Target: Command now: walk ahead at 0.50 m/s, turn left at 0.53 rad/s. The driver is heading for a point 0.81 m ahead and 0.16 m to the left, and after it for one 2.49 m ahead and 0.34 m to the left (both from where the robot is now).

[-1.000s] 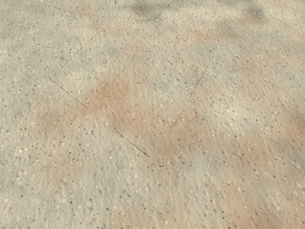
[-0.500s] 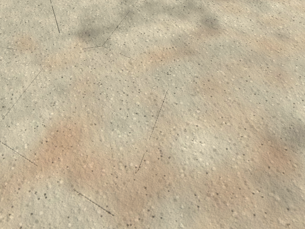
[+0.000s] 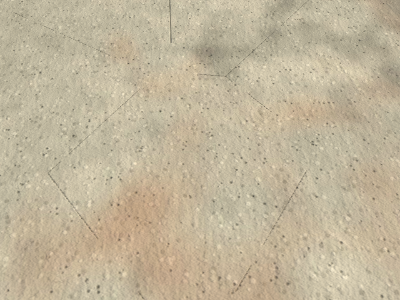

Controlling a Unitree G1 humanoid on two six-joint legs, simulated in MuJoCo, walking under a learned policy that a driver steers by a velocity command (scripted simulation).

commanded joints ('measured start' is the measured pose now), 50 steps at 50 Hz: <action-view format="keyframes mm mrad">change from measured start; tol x32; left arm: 1 -92 119 12 -157 -18 -80 -12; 50 -43 185 22 -103 -49 -40 -32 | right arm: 1 206 -145 -44 -25 -1 -15 -13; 42 -126 -49 -3 -215 9 22 10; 50 301 -190 -53 -115 -14 5 -18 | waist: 1 -78 -7 -203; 20 32 127 -152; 22 35 -314 -404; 42 74 -72 24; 50 -146 114 -313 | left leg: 1 645 315 -576 -341 60 226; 19 373 181 -480 -198 166 62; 24 -316 60 -235 683 -288 -97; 42 -167 140 -23 31 128 -75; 46 274 0 60 -94 52 30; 48 923 381 -642 -166 -7 252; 50 816 422 -665 -323 -48 226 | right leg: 1 -586 -35 150 208 70 -38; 20 -6 14 113 -702 420 -58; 23 546 -401 829 -802 -28 -290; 35 132 -223 64 -962 525 -200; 46 209 -222 -161 -519 1113 -103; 47 -22 -184 -166 -246 865 -66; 48 -460 -9 -102 132 -85 -7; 50 -607 -34 106 274 -47 -33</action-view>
